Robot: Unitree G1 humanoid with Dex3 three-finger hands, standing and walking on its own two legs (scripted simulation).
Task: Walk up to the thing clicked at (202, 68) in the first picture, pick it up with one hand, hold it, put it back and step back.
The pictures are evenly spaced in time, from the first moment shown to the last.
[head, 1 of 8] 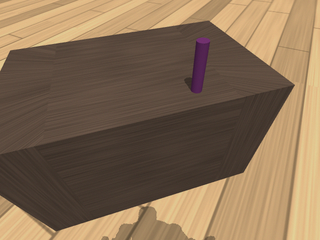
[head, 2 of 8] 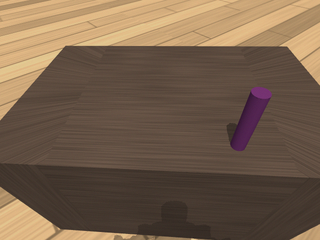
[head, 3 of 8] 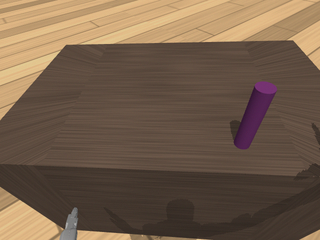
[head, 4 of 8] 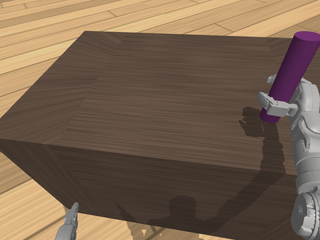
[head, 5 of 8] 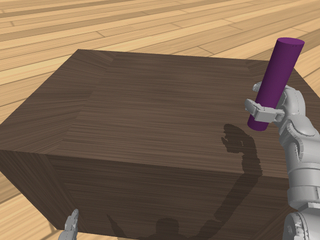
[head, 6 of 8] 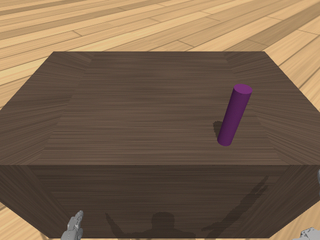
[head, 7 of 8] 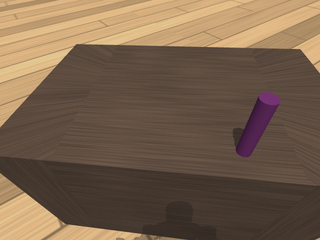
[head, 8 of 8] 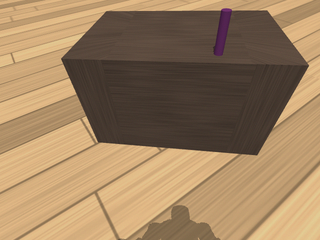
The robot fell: no
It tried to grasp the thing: yes
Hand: right
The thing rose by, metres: 0.25
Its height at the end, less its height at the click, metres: +0.00
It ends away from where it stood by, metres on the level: 0.01
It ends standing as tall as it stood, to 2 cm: yes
